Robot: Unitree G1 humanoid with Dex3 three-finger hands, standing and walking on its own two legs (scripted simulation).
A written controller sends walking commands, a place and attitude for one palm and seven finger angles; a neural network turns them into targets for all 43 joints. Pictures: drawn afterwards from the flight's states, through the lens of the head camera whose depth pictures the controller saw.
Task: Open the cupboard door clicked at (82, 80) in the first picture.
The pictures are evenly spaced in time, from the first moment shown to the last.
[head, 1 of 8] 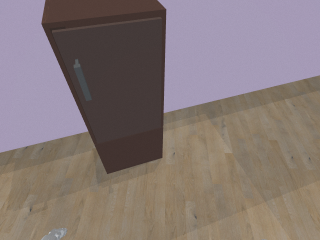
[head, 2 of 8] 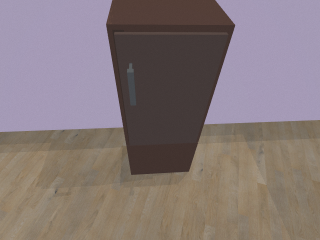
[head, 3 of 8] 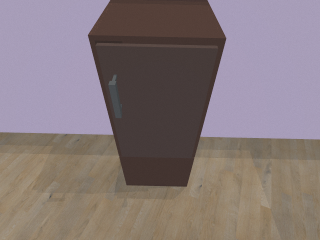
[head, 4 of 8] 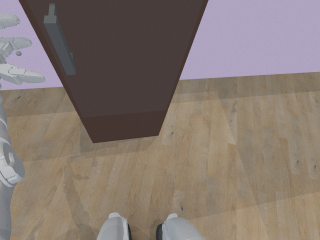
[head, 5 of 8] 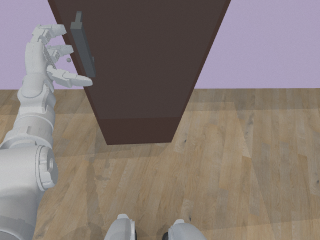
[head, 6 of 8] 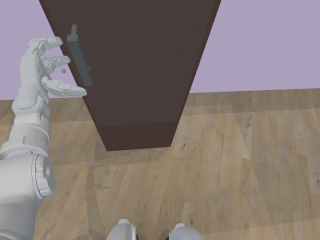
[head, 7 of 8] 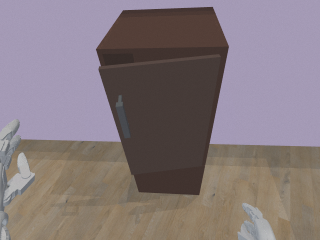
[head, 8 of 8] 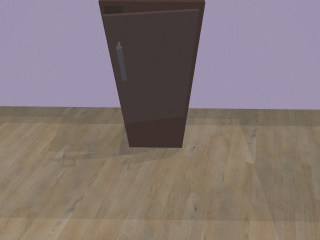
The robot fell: no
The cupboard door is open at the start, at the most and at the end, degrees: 0 10 10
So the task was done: no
